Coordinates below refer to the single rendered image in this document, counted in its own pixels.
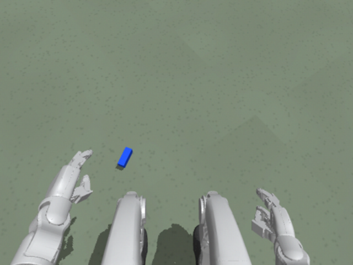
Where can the small box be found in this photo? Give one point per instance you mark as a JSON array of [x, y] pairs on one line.
[[125, 157]]

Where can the right robot arm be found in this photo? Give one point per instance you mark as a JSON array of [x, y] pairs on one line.
[[289, 251]]

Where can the right robot hand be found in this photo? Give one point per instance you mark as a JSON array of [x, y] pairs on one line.
[[276, 222]]

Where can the left robot arm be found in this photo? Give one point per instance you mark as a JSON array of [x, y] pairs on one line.
[[43, 244]]

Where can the left robot hand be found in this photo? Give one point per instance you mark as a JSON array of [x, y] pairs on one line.
[[63, 185]]

